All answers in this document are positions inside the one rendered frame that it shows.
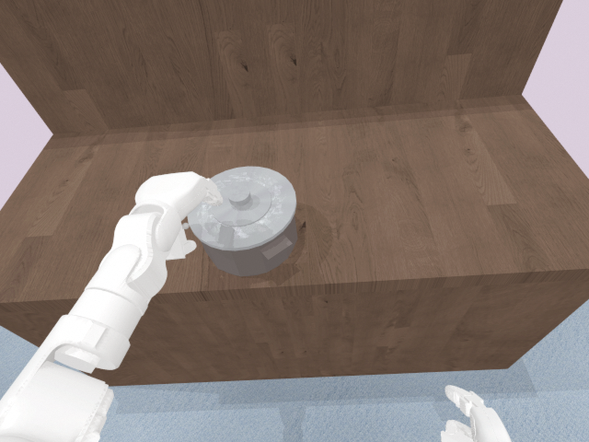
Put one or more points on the robot left upper arm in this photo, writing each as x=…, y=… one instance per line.
x=58, y=405

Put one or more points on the lid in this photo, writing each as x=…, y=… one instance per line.
x=267, y=214

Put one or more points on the knob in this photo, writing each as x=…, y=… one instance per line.
x=239, y=195

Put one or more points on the robot right hand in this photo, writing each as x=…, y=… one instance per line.
x=486, y=425

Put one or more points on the robot left forearm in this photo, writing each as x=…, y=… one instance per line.
x=97, y=330

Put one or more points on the table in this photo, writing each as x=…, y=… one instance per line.
x=441, y=226

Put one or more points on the pot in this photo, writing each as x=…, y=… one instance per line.
x=257, y=260

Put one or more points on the robot left hand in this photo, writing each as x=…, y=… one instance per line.
x=183, y=191

